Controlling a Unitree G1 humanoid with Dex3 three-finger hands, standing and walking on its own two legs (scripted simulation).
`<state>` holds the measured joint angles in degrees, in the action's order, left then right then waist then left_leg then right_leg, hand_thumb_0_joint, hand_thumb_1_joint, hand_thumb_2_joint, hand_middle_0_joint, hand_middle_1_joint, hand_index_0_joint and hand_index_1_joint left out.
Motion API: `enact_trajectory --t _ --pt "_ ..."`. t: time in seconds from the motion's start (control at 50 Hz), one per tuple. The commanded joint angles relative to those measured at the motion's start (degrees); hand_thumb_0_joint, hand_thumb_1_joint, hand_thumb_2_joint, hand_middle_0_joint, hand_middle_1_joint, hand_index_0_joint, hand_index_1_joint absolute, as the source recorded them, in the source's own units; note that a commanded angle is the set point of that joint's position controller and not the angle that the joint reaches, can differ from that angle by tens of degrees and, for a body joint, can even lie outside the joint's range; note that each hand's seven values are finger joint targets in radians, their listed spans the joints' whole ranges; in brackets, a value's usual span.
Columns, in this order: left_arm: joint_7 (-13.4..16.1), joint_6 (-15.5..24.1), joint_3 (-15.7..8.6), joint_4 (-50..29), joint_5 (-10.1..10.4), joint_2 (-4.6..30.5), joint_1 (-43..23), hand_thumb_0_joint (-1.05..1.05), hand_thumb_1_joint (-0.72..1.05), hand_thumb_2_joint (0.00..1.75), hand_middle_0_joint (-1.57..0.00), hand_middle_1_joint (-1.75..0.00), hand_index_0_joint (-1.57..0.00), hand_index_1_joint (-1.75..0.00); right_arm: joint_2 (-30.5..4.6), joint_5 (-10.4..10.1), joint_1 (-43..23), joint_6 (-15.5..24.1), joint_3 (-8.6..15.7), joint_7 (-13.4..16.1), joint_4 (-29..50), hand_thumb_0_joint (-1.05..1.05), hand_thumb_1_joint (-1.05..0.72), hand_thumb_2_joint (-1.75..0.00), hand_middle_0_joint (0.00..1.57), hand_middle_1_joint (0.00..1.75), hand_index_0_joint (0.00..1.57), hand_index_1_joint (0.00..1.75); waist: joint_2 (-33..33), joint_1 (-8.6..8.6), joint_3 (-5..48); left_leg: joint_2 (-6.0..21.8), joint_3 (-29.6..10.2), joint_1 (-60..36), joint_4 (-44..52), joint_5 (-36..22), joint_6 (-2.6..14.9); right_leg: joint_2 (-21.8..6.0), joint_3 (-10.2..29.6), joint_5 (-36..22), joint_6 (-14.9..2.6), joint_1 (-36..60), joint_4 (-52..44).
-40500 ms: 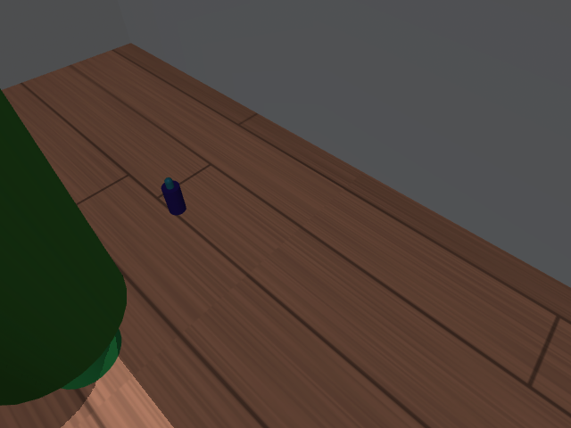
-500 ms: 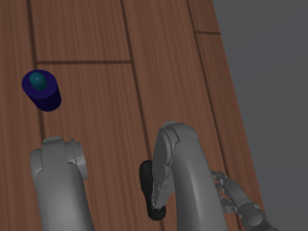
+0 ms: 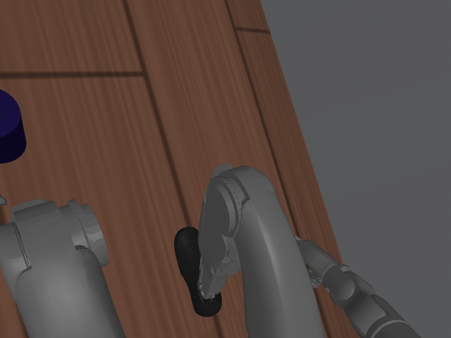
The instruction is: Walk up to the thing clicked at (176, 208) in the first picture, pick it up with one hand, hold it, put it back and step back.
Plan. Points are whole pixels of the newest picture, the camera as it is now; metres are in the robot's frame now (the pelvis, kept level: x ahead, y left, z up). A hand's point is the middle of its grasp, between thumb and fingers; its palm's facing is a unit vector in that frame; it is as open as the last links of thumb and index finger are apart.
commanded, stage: close in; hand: left
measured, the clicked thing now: out of the picture +0.46 +0.24 -0.19
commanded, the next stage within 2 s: close in 0.44 s
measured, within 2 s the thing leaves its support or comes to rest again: leaves its support in 1.62 s
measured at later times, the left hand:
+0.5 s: hand out of the picture +0.43 +0.24 -0.17, palm faces +0.12 -0.99 +0.00, open 17.1 cm
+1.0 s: hand out of the picture +0.44 +0.24 -0.17, palm faces +0.15 -0.99 -0.01, open 11.0 cm
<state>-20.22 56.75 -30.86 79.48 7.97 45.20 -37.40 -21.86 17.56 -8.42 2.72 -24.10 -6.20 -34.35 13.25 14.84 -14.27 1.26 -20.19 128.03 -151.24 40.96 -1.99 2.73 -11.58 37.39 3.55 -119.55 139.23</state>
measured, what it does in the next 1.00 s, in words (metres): stands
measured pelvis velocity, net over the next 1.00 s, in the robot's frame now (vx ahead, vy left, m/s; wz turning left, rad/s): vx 0.00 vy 0.01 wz -0.04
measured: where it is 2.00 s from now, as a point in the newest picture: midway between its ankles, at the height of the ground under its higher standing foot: (146, 314)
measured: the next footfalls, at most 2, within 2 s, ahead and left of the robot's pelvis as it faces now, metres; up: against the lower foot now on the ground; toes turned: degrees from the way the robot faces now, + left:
none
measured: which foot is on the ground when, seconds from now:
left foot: down 0.00-1.00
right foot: down 0.00-1.00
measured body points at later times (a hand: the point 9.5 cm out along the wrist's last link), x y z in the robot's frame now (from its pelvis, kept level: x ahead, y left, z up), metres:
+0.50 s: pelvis +0.00 +0.00 +0.00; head +0.23 +0.18 +0.34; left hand +0.41 +0.30 -0.17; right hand +0.15 -0.25 -0.04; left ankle +0.08 +0.13 -0.25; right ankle +0.13 -0.13 -0.25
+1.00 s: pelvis +0.00 +0.01 +0.00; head +0.23 +0.19 +0.33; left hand +0.43 +0.30 -0.17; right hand +0.16 -0.24 -0.03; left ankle +0.08 +0.13 -0.25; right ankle +0.13 -0.13 -0.25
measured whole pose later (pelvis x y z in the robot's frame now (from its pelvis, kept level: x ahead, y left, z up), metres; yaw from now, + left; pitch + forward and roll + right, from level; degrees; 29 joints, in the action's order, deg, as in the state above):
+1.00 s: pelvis +0.00 +0.01 +0.00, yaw -2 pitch +14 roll -19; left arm -3.6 62.1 -18.7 82.3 4.5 46.4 -40.1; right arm -20.6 20.0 -9.7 -0.5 -28.6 -8.6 -33.2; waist 14.8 15.6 -16.0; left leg 0.8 -23.3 127.9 -151.7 41.2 -1.5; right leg 3.5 -14.1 36.8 4.5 -117.6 136.9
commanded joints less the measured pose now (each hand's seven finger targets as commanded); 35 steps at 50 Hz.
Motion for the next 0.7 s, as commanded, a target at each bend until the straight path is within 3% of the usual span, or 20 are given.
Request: enact_trajectory --t 0.0,0.1,0.16,0.2,0.28,0.3,0.46,0.52,0.54,0.56,0.58,0.68 --pt "3.42 5.22 2.21 -7.45 -0.46 9.48 -10.89 0.0 -0.57 0.03 -0.06 -0.1 -0.08 -0.07 -19.93 0.85 3.3 -1.24 5.94 0.33 1.03 0.0 -0.9 -0.9 0.2 0.3 0.2 0.3 -31.08 4.51 33.51 2.67 7.06 -24.78 18.34 -8.82 0.16 1.42 -6.47 -11.67 -4.03 14.91 -10.59" --pt "6.51 6.28 3.94 -6.8 0.21 7.87 -11.76 0.0 -0.56 0.11 -0.13 -0.18 -0.16 -0.15 -19.66 1.1 2.43 -1.8 4.81 -0.21 1.79 0.0 -0.9 -0.9 0.2 0.3 0.2 0.3 -27.73 5.36 32.64 2.36 6.5 -22.77 17.54 -6.96 0.76 1.89 -6.79 -10.81 -3.68 15.52 -11.28" --pt "7.64 7.32 5.41 -5.42 -0.44 7.81 -13.2 0.0 -0.54 0.12 -0.12 -0.18 -0.15 -0.15 -19.64 1.36 2.28 -2.01 4.18 -0.4 1.89 0.0 -0.9 -0.9 0.2 0.3 0.2 0.3 -28.01 6.22 30.98 2.17 6.22 -21.6 17.87 -4.41 0.82 1.98 -7.12 -9.02 -3.68 14.77 -11.35" --pt "8.85 7.92 5.12 -5.13 -1.16 8.81 -12.8 0.0 -0.54 0.13 -0.11 -0.17 -0.14 -0.15 -19.35 1.51 1.7 -2.23 3.72 -0.54 2.14 0.0 -0.9 -0.9 0.2 0.3 0.2 0.3 -27.29 5.56 30.35 2.24 6.07 -20.96 18.0 -3.32 0.85 2.18 -7.29 -7.94 -3.78 14.53 -11.53" --pt "9.94 8.7 6.87 -4.92 -1.08 6.87 -12.29 0.0 -0.54 0.14 -0.11 -0.17 -0.12 -0.15 -19.59 1.95 1.51 -2.53 3.34 -0.74 2.44 0.0 -0.9 -0.9 0.2 0.3 0.2 0.3 -28.59 5.81 31.2 2.19 5.93 -23.05 17.81 -5.41 0.51 2.39 -7.24 -9.9 -3.8 15.29 -11.37" --pt "10.15 8.75 7.68 -4.56 -1.28 6.2 -13.54 0.0 -0.53 0.13 -0.1 -0.16 -0.11 -0.14 -19.79 2.0 2.04 -2.59 3.32 -0.72 2.11 0.0 -0.9 -0.9 0.2 0.3 0.2 0.3 -29.07 6.81 30.59 2.15 5.6 -23.21 17.94 -6.0 0.41 2.29 -7.44 -10.53 -3.71 15.06 -11.1" --pt "12.03 9.42 8.75 -5.78 -2.01 6.58 -12.77 0.0 -0.57 0.12 -0.08 -0.14 -0.09 -0.13 -19.73 2.26 1.5 -3.14 2.87 -0.91 1.82 0.0 -0.9 -0.9 0.2 0.3 0.2 0.3 -30.32 6.19 30.69 2.28 5.01 -24.34 18.31 -6.94 0.07 2.48 -7.97 -11.52 -3.84 15.57 -11.13" --pt "13.07 9.72 9.34 -6.24 -2.14 6.05 -13.02 0.0 -0.57 0.14 -0.08 -0.14 -0.09 -0.14 -19.62 2.38 1.56 -3.29 2.68 -1.14 1.58 0.0 -0.9 -0.9 0.2 0.3 0.2 0.3 -29.49 6.78 30.71 2.21 4.85 -23.74 17.94 -6.58 0.21 2.64 -8.1 -11.59 -3.7 16.02 -11.37" --pt "13.51 9.71 9.1 -6.39 -2.18 6.76 -12.84 0.0 -0.49 0.16 -0.11 -0.12 -0.09 -0.13 -19.33 2.4 1.72 -3.19 2.47 -1.2 1.68 0.0 -0.88 -0.9 0.2 0.3 0.2 0.3 -29.83 6.13 31.22 2.07 5.31 -23.61 17.56 -7.16 0.36 2.78 -7.75 -12.1 -3.73 16.94 -11.6" --pt "13.59 9.67 9.63 -5.89 -1.91 5.43 -12.49 0.0 -0.41 0.23 -0.19 -0.2 -0.17 -0.21 -19.4 2.54 1.93 -3.24 2.5 -1.15 1.56 0.0 -0.87 -0.9 0.2 0.3 0.2 0.3 -28.95 6.87 31.78 2.14 5.12 -24.13 17.1 -8.46 0.39 2.84 -7.84 -13.35 -3.53 17.38 -11.61" --pt "13.86 9.7 9.08 -5.78 -2.09 6.48 -13.2 0.0 -0.33 0.26 -0.25 -0.25 -0.24 -0.25 -19.56 2.44 1.82 -3.33 2.44 -1.12 1.47 0.0 -0.87 -0.9 0.2 0.3 0.2 0.3 -29.43 6.88 30.74 2.22 4.88 -23.63 17.58 -8.06 0.29 2.75 -8.11 -12.81 -3.64 16.77 -11.4" --pt "14.9 10.02 9.78 -5.4 -2.52 6.3 -14.95 0.0 0.0 0.41 -0.37 -0.36 -0.35 -0.37 -19.45 2.67 1.62 -3.51 2.27 -1.2 1.45 0.0 -0.87 -0.9 0.2 0.3 0.2 0.3 -29.38 7.68 29.82 2.33 4.57 -23.27 17.97 -6.18 0.33 2.88 -8.39 -11.67 -3.57 16.24 -11.81"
